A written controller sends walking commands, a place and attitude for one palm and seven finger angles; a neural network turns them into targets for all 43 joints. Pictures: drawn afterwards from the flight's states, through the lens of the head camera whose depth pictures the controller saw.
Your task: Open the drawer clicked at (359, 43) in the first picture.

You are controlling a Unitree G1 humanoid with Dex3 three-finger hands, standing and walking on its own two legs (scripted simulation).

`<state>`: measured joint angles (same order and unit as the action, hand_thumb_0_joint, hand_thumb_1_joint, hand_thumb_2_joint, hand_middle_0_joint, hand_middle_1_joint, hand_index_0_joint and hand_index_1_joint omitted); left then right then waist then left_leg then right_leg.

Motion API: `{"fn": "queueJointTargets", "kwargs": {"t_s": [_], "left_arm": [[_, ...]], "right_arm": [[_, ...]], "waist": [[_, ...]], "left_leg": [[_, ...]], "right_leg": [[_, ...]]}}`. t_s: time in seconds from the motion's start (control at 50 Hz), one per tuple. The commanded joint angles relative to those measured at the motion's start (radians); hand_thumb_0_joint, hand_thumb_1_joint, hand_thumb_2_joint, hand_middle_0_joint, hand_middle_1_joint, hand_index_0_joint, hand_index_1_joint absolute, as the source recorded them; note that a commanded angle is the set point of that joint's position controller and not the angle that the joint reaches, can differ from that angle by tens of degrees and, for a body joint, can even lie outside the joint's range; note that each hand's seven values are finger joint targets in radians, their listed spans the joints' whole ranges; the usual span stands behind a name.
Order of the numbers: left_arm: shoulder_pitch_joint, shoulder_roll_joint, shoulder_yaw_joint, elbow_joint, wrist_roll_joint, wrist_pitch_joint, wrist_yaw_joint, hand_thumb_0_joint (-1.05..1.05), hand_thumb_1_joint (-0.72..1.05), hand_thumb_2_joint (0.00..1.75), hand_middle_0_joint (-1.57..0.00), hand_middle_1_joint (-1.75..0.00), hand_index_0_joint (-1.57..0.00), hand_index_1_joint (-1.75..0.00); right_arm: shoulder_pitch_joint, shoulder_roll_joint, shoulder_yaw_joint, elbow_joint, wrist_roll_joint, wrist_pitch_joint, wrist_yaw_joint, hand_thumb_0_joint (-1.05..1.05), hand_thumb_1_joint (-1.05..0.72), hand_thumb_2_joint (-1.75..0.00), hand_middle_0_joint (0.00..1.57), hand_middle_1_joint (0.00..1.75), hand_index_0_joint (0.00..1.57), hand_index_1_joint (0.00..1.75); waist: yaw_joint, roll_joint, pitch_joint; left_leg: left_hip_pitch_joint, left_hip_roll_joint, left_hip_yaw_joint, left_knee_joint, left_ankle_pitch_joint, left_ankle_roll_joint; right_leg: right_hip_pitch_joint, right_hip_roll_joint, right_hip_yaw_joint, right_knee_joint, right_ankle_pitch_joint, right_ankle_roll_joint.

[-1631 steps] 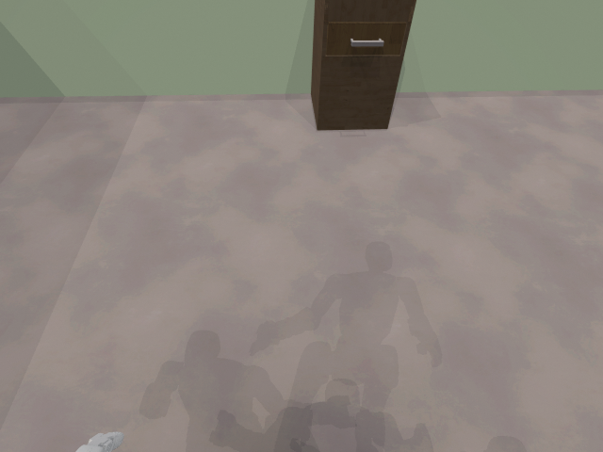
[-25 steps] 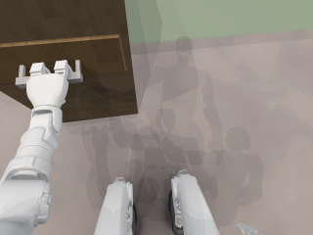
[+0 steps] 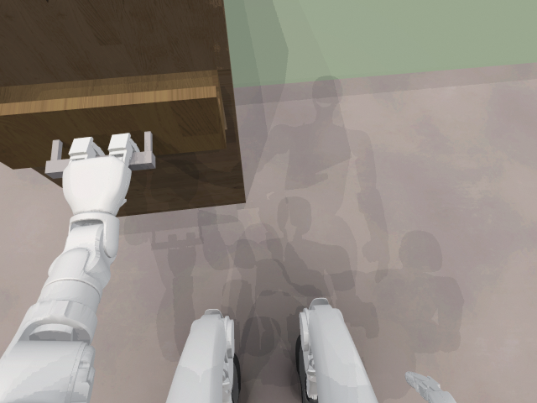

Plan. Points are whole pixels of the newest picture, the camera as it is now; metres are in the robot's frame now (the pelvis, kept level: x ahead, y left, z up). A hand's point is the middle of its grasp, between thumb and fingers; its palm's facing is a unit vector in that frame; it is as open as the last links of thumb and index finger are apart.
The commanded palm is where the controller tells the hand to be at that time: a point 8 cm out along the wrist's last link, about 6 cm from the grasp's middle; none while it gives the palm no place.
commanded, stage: pull the drawer open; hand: left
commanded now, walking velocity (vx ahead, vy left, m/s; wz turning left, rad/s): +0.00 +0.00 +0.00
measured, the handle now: (102, 153) +0.49 +0.27 -0.06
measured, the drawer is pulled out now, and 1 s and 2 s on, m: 0.05 0.10 0.15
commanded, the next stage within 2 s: none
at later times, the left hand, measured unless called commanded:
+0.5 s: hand (115, 210) +0.40 +0.24 -0.08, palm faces -0.02 -0.05 -1.00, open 6.3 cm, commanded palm +0.36 +0.24 -0.03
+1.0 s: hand (115, 225) +0.37 +0.24 -0.08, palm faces -0.02 -0.05 -1.00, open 6.3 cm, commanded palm +0.33 +0.24 -0.03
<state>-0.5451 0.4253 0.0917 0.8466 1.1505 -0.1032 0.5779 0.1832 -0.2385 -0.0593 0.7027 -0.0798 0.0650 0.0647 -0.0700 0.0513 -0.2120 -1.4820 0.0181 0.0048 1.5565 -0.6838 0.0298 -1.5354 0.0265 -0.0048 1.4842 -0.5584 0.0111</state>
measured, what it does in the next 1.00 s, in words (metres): stands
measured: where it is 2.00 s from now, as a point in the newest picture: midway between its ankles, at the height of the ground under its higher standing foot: (269, 398)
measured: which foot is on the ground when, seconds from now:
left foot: down 0.00-1.00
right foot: down 0.00-1.00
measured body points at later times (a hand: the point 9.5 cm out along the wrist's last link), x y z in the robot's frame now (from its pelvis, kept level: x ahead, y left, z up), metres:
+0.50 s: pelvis -0.01 +0.00 +0.00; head +0.17 +0.00 +0.41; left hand +0.39 +0.24 -0.02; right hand +0.09 -0.26 -0.15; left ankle +0.01 +0.10 -0.55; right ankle +0.05 -0.13 -0.55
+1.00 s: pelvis +0.00 -0.01 +0.00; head +0.17 +0.00 +0.42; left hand +0.37 +0.24 -0.02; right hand +0.12 -0.26 -0.14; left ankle +0.01 +0.10 -0.55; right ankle +0.05 -0.13 -0.55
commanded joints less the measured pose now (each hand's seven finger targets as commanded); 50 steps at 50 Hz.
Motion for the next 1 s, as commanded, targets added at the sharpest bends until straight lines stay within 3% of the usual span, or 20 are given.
{"fn": "queueJointTargets", "kwargs": {"t_s": [0.0,0.14,0.22,0.32,0.36,0.42,0.46,0.54,0.58,0.62,0.66,0.78,0.82,0.9,0.98], "left_arm": [[-0.105,0.177,0.043,-0.167,-0.017,-0.021,0.055,0.00,0.90,0.90,-0.40,-1.35,-0.40,-1.35],[-0.061,0.189,0.063,-0.152,-0.012,-0.026,0.066,0.00,0.90,0.90,-0.40,-1.35,-0.40,-1.35],[-0.053,0.178,0.057,-0.183,-0.006,-0.023,0.077,0.00,0.90,0.90,-0.40,-1.35,-0.40,-1.35],[-0.024,0.159,0.046,-0.177,-0.015,-0.009,0.077,0.00,0.90,0.90,-0.40,-1.35,-0.40,-1.35],[-0.033,0.176,0.055,-0.193,-0.013,-0.007,0.075,0.00,0.90,0.90,-0.40,-1.35,-0.40,-1.35],[0.016,0.156,0.045,-0.229,-0.009,0.000,0.082,0.00,0.90,0.90,-0.40,-1.35,-0.40,-1.35],[0.020,0.132,0.030,-0.226,-0.012,0.007,0.081,0.00,0.90,0.90,-0.40,-1.35,-0.40,-1.35],[0.025,0.121,0.016,-0.218,-0.008,0.011,0.084,0.00,0.90,0.90,-0.40,-1.35,-0.40,-1.35],[0.025,0.123,0.016,-0.231,-0.003,0.009,0.085,0.00,0.90,0.90,-0.40,-1.35,-0.40,-1.35],[0.046,0.125,0.023,-0.215,-0.009,0.010,0.085,0.00,0.90,0.90,-0.40,-1.35,-0.40,-1.35],[0.066,0.141,0.037,-0.236,-0.010,0.007,0.082,0.00,0.90,0.90,-0.40,-1.35,-0.40,-1.35],[0.146,0.119,0.035,-0.271,-0.012,0.009,0.085,0.00,0.90,0.90,-0.40,-1.35,-0.40,-1.35],[0.138,0.103,0.017,-0.288,-0.012,0.010,0.087,0.00,0.90,0.90,-0.40,-1.35,-0.40,-1.35],[0.135,0.113,0.029,-0.251,-0.014,0.014,0.087,0.00,0.90,0.90,-0.40,-1.35,-0.40,-1.35],[0.171,0.114,0.035,-0.277,-0.008,0.016,0.089,0.00,0.90,0.90,-0.40,-1.35,-0.40,-1.35]], "right_arm": [[0.149,-0.159,-0.054,-0.045,0.006,-0.015,-0.017,0.00,-0.90,-0.90,0.20,0.30,0.20,0.30],[0.131,-0.158,-0.051,-0.046,0.005,-0.023,-0.020,0.00,-0.90,-0.90,0.20,0.30,0.20,0.30],[0.122,-0.158,-0.052,-0.052,0.006,-0.022,-0.018,0.00,-0.90,-0.90,0.20,0.30,0.20,0.30],[0.115,-0.154,-0.053,-0.053,0.010,-0.025,-0.020,0.00,-0.90,-0.90,0.20,0.30,0.20,0.30],[0.110,-0.157,-0.051,-0.053,0.008,-0.028,-0.020,0.00,-0.90,-0.90,0.20,0.30,0.20,0.30],[0.107,-0.155,-0.055,-0.063,0.011,-0.024,-0.020,0.00,-0.90,-0.90,0.20,0.30,0.20,0.30],[0.105,-0.153,-0.056,-0.062,0.011,-0.024,-0.021,0.00,-0.90,-0.90,0.20,0.30,0.20,0.30],[0.099,-0.152,-0.054,-0.060,0.013,-0.025,-0.023,0.00,-0.90,-0.90,0.20,0.30,0.20,0.30],[0.096,-0.153,-0.054,-0.061,0.011,-0.028,-0.025,0.00,-0.90,-0.90,0.20,0.30,0.20,0.30],[0.095,-0.150,-0.053,-0.058,0.012,-0.030,-0.026,0.00,-0.90,-0.90,0.20,0.30,0.20,0.30],[0.089,-0.150,-0.051,-0.063,0.009,-0.030,-0.027,0.00,-0.90,-0.90,0.20,0.30,0.20,0.30],[0.076,-0.144,-0.054,-0.075,0.011,-0.028,-0.026,0.00,-0.90,-0.90,0.20,0.30,0.20,0.30],[0.070,-0.142,-0.053,-0.079,0.012,-0.029,-0.026,0.00,-0.90,-0.90,0.20,0.30,0.20,0.30],[0.066,-0.144,-0.051,-0.072,0.013,-0.035,-0.029,0.00,-0.90,-0.90,0.20,0.30,0.20,0.30],[0.061,-0.144,-0.052,-0.082,0.011,-0.036,-0.029,0.00,-0.90,-0.90,0.20,0.30,0.20,0.30]], "waist": [[0.028,0.020,-0.577],[0.040,0.001,-0.549],[0.046,0.035,-0.555],[0.041,-0.012,-0.546],[0.046,0.011,-0.550],[0.060,0.034,-0.580],[0.046,0.007,-0.563],[0.044,-0.001,-0.540],[0.046,0.013,-0.539],[0.046,-0.026,-0.530],[0.061,-0.002,-0.544],[0.072,-0.009,-0.546],[0.066,0.005,-0.539],[0.057,-0.039,-0.494],[0.075,-0.011,-0.532]], "left_leg": [[0.371,-0.020,-0.021,-0.193,0.529,-0.002],[0.321,-0.026,-0.013,-0.189,0.471,0.000],[0.356,-0.024,-0.020,-0.198,0.483,-0.005],[0.320,-0.027,-0.012,-0.196,0.450,0.000],[0.330,-0.027,-0.016,-0.201,0.451,-0.002],[0.379,-0.026,-0.018,-0.212,0.490,-0.007],[0.387,-0.024,-0.023,-0.213,0.491,-0.006],[0.360,-0.027,-0.016,-0.213,0.458,-0.003],[0.375,-0.025,-0.019,-0.215,0.471,-0.005],[0.343,-0.029,-0.012,-0.207,0.456,0.000],[0.348,-0.031,-0.011,-0.210,0.468,-0.002],[0.366,-0.032,-0.009,-0.210,0.492,-0.004],[0.364,-0.032,-0.007,-0.213,0.483,-0.004],[0.318,-0.032,-0.006,-0.202,0.435,0.001],[0.343,-0.037,-0.003,-0.205,0.462,-0.002]], "right_leg": [[0.431,0.023,-0.035,-0.117,0.442,-0.054],[0.432,0.023,-0.028,-0.117,0.395,-0.055],[0.403,0.022,-0.033,-0.114,0.378,-0.058],[0.431,0.022,-0.027,-0.125,0.373,-0.054],[0.425,0.022,-0.028,-0.121,0.365,-0.056],[0.426,0.022,-0.030,-0.121,0.385,-0.059],[0.416,0.023,-0.034,-0.129,0.382,-0.057],[0.417,0.021,-0.031,-0.133,0.361,-0.056],[0.407,0.020,-0.031,-0.132,0.366,-0.057],[0.431,0.021,-0.025,-0.137,0.376,-0.055],[0.446,0.022,-0.022,-0.131,0.391,-0.060],[0.454,0.023,-0.019,-0.133,0.420,-0.060],[0.450,0.022,-0.020,-0.138,0.412,-0.060],[0.435,0.024,-0.019,-0.140,0.372,-0.057],[0.451,0.022,-0.016,-0.132,0.396,-0.059]]}}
